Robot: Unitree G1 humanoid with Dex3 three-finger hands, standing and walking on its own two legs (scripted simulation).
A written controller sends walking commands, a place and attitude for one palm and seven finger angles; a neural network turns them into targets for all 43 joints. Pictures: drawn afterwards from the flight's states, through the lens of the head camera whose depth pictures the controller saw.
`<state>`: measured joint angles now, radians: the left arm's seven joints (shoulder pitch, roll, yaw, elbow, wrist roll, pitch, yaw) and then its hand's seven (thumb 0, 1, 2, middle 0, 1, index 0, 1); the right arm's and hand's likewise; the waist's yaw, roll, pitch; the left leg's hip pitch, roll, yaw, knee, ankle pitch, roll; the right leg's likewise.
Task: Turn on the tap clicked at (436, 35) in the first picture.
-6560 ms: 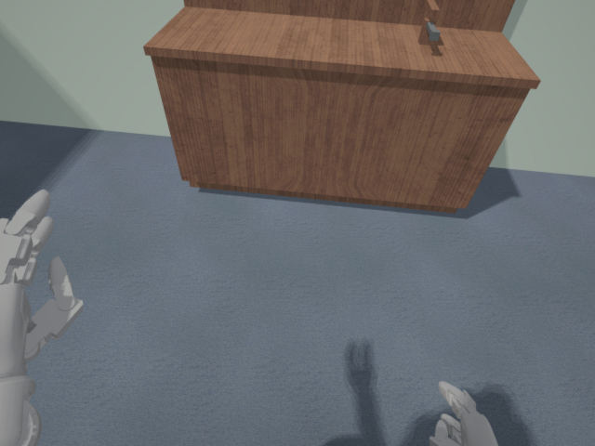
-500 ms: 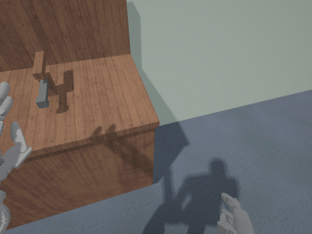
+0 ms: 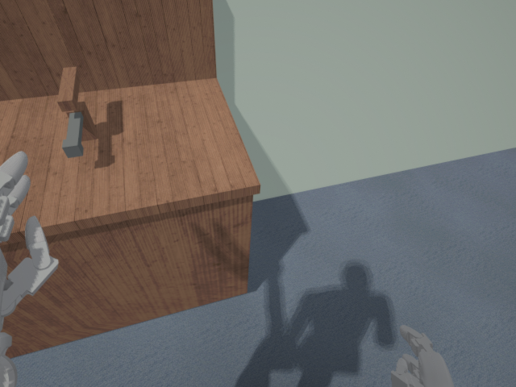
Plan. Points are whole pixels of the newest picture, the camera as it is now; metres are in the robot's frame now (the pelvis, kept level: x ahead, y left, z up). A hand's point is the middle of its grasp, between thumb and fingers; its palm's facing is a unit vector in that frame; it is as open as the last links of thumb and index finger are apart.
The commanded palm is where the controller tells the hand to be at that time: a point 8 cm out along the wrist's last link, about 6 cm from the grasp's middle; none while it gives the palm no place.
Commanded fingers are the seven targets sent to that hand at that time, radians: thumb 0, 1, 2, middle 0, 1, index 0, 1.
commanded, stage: come to a stop and stand still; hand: left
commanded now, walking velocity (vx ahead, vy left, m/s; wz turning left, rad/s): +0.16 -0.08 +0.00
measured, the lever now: (73, 147) +0.52 +0.41 +0.03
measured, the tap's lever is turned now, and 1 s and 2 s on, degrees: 0 0 0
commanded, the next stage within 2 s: look again from close up in 0.60 s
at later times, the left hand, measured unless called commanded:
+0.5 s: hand (57, 300) +0.17 +0.22 +0.17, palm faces +0.35 -0.84 -0.41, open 7.4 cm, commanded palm +0.12 +0.26 +0.18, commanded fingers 0.00 0.90 0.90 -0.20 -0.30 -0.20 -0.30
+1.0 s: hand (46, 283) +0.19 +0.24 +0.15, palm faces +0.26 -0.89 -0.39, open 7.4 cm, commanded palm +0.14 +0.29 +0.18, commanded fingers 0.00 0.90 0.90 -0.20 -0.30 -0.20 -0.30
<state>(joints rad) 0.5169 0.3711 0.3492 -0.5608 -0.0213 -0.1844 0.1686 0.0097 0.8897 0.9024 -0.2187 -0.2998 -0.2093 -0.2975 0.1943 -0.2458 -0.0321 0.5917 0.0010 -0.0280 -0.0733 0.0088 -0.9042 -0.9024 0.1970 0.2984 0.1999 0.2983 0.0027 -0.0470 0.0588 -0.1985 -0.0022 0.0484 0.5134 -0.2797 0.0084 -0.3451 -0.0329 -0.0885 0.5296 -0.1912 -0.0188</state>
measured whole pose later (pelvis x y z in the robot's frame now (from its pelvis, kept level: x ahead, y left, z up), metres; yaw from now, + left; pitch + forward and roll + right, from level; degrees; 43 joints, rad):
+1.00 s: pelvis -0.04 +0.02 +0.01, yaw -4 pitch +0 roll -1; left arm 0.44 0.36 0.31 -0.37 -0.04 -0.27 0.06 0.01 0.89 0.90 -0.21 -0.30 -0.20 -0.30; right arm 0.25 -0.20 0.01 0.58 0.01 -0.15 -0.02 0.01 -0.90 -0.90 0.20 0.30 0.20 0.30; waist 0.03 -0.01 0.02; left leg -0.24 -0.01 0.05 0.43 -0.20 0.04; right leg -0.23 0.00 0.00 0.40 -0.19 0.00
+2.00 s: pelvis +0.08 +0.08 +0.00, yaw -4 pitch -1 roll -2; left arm 0.49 0.40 0.40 -0.53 -0.03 -0.25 0.10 0.01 0.89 0.90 -0.21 -0.30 -0.20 -0.30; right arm 0.26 -0.16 0.03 0.58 0.00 -0.11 0.00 0.01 -0.90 -0.90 0.20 0.30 0.21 0.30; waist -0.01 0.02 0.03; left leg -0.21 -0.03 0.07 0.49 -0.27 0.09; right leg -0.45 -0.02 -0.11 0.78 -0.32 0.00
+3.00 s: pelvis +0.17 +0.11 +0.01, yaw -2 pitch -1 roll -2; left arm 0.30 0.43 0.37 -0.44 0.00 -0.17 0.10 0.01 0.89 0.90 -0.22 -0.30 -0.21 -0.30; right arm 0.18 -0.21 0.00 0.57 0.00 -0.12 -0.07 0.01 -0.90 -0.90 0.20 0.30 0.20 0.30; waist 0.05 -0.02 0.03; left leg -0.28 0.05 0.04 0.49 -0.20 0.00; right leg -0.20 0.04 -0.07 0.41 -0.20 -0.03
